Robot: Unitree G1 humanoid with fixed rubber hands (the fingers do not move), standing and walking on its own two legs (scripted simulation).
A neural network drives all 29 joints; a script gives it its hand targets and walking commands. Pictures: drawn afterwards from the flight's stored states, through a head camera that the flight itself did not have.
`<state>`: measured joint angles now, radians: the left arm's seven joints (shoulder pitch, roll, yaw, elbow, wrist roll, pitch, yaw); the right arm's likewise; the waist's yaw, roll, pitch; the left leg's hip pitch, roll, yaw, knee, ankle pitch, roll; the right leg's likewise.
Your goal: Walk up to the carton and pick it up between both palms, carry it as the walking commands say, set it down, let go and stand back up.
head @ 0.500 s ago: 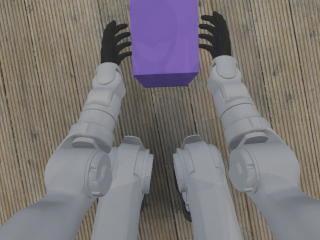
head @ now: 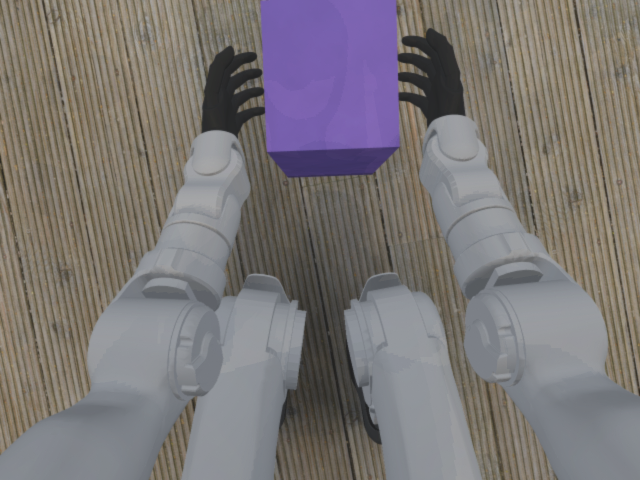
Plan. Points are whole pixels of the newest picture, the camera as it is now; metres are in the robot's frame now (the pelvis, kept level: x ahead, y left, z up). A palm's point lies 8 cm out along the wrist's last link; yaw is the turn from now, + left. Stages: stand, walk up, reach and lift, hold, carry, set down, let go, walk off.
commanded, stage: set down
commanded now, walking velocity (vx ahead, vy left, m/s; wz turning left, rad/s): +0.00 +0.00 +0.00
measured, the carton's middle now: (329, 107) +0.54 -0.01 -0.23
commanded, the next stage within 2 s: none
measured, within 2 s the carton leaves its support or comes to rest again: neither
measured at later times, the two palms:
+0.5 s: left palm (224, 151) +0.47 +0.12 -0.15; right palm (437, 141) +0.48 -0.13 -0.15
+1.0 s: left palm (184, 174) +0.44 +0.16 -0.15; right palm (444, 163) +0.45 -0.14 -0.16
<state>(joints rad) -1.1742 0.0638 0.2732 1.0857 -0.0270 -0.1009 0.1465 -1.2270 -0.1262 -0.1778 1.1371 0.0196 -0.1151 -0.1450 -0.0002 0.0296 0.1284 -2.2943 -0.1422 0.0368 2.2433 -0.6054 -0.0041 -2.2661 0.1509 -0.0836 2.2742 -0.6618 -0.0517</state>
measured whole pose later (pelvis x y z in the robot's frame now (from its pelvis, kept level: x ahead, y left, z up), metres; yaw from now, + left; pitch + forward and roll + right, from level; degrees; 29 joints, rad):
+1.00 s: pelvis -0.01 +0.01 +0.01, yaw -1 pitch +34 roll +0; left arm -1.01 0.19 0.07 0.87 -0.22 -0.02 0.15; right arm -1.05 -0.22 -0.05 0.93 0.15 -0.03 -0.13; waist 0.03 0.02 0.25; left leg -2.25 -0.13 0.04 2.21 -0.57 0.01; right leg -2.22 0.16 -0.07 2.24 -0.62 -0.03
